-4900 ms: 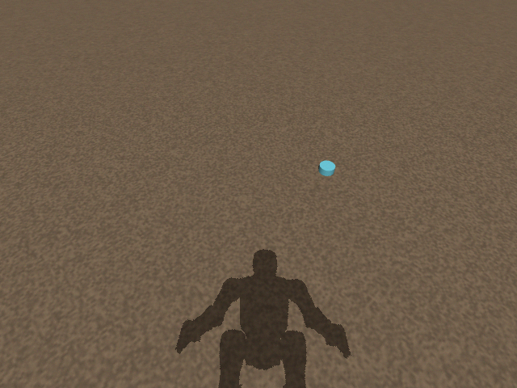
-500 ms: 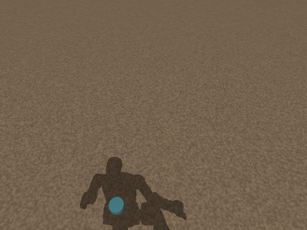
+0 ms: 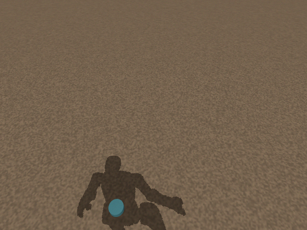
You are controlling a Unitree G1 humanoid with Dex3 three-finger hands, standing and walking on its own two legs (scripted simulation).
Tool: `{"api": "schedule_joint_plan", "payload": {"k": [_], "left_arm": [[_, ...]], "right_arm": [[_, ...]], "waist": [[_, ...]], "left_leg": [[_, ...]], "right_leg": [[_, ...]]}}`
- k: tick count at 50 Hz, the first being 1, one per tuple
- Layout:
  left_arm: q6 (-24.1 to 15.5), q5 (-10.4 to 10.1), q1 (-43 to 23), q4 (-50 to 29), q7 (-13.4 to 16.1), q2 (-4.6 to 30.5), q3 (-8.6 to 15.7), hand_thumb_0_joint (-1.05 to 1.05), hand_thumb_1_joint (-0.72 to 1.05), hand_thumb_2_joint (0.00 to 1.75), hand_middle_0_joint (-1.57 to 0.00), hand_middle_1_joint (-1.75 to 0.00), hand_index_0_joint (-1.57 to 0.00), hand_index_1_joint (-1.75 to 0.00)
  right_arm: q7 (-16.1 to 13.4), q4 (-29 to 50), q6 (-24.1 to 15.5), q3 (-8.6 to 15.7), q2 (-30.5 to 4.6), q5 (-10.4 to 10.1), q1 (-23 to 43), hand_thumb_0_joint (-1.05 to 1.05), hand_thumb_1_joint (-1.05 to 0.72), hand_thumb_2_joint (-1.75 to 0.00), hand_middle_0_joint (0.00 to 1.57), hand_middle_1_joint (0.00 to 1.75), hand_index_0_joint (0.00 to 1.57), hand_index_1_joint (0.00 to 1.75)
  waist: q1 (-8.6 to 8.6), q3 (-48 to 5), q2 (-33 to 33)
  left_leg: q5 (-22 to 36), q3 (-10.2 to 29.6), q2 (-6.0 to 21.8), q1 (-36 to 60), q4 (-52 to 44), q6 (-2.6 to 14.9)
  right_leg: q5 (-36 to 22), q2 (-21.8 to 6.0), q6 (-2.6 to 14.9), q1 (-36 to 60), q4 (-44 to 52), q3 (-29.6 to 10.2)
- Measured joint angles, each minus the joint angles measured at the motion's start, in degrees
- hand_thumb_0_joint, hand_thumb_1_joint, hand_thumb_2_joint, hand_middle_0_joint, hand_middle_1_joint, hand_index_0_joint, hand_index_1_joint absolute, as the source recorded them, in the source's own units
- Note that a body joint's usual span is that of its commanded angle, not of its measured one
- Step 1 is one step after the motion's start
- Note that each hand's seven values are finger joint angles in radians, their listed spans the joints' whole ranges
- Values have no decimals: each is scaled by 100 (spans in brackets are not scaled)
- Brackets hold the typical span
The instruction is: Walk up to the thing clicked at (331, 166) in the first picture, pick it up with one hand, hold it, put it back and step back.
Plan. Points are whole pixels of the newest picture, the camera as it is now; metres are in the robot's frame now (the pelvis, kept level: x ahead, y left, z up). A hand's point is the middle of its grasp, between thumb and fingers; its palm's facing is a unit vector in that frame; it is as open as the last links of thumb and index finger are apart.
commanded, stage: walk up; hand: left
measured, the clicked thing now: (116, 207) +0.42 +0.25 -0.76
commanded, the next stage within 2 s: stand in 0.44 s
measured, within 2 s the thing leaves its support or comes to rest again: neither
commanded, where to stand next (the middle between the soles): +0.03 -0.01 m, yaw +0 degrees
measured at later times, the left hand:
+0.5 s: hand out of the picture +0.09 +0.25 -0.16, palm faces -0.01 -0.94 -0.33, open 7.4 cm
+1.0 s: hand out of the picture +0.09 +0.25 -0.15, palm faces -0.02 -0.94 -0.34, open 7.4 cm
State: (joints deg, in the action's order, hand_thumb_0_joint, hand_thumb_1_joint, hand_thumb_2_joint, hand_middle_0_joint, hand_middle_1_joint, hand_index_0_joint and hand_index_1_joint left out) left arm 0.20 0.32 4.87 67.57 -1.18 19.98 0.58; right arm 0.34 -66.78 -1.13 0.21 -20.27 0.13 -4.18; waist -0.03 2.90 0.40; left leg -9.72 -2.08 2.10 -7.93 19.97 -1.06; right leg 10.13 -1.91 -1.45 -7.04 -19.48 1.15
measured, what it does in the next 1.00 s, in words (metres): stands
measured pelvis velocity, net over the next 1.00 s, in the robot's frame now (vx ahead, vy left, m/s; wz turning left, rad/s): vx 0.01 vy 0.00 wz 0.01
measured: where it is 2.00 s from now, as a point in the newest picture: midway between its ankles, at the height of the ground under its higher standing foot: outside the picture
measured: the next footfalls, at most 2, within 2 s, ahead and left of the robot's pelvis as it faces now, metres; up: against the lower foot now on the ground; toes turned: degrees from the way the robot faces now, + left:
none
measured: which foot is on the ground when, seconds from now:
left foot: down 0.00-1.00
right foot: down 0.00-1.00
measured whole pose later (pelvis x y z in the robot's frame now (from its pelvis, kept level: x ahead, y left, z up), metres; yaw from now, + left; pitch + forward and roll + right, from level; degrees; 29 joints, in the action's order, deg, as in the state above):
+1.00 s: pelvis +0.01 +0.00 +0.00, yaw +0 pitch -2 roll +0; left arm -0.3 0.5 5.7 65.5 -0.6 20.2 0.2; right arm 0.4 -66.6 -0.5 0.3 -19.7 0.4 -5.1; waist 0.4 2.7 0.2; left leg -9.4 -1.7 2.2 -6.2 17.6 -1.5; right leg 10.3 -1.8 -1.2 -5.4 -17.7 1.6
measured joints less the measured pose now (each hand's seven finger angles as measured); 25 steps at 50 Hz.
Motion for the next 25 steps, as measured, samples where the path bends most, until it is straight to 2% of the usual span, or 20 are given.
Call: {"api": "schedule_joint_plan", "payload": {"k": [10,25], "left_arm": [[-16,15,56,27,25,-40,25,0,90,90,-21,-30,-20,-30],[-42,40,-6,-114,55,-52,22,0,90,90,-21,-30,-20,-30]], "right_arm": [[5,-25,38,8,67,-7,42,1,-90,-90,20,30,21,30],[-13,17,78,33,47,20,-20,1,-90,-90,20,30,21,30]], "waist": [[-36,-21,46],[42,-30,-32]], "left_leg": [[3,12,-3,102,-88,-9],[-9,10,9,141,-129,-24]], "right_leg": [[7,-1,-1,106,82,17],[12,11,5,146,133,16]]}}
